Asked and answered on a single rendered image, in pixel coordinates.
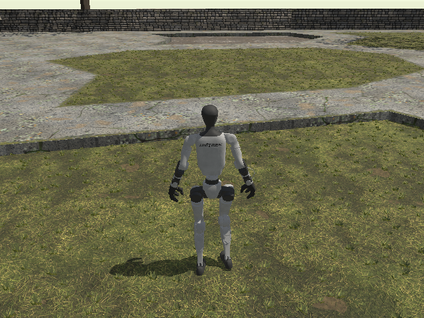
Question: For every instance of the robot left forearm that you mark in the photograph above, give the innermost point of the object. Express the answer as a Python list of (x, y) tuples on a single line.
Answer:
[(177, 176)]

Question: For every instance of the robot right forearm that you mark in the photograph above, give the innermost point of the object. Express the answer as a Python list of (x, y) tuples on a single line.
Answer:
[(245, 174)]

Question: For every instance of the robot left upper arm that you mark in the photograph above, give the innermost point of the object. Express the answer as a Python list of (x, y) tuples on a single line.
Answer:
[(186, 151)]

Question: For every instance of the robot left hand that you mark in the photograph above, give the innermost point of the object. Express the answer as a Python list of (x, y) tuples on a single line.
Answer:
[(172, 192)]

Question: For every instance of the robot right hand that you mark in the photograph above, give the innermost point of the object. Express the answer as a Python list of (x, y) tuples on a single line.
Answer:
[(250, 188)]

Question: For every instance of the robot left foot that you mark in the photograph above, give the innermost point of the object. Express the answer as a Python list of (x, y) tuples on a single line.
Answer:
[(200, 269)]

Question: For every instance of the right robot shin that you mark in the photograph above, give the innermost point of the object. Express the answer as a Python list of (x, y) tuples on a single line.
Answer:
[(226, 238)]

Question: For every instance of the robot right upper arm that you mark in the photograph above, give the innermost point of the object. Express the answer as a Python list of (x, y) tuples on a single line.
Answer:
[(235, 149)]

